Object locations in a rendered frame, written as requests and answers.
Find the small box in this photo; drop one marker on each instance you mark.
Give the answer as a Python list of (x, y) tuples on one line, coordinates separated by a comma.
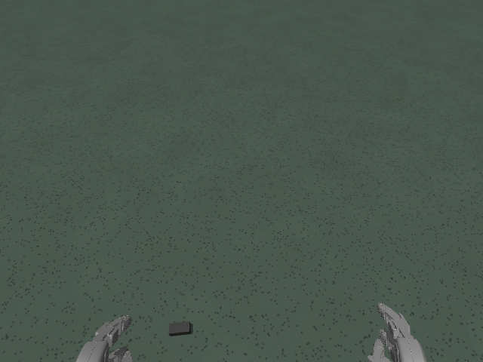
[(181, 328)]

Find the left robot hand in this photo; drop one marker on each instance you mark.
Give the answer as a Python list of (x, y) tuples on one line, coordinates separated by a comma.
[(98, 349)]

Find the right robot hand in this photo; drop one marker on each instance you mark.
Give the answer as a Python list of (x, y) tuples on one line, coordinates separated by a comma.
[(398, 340)]

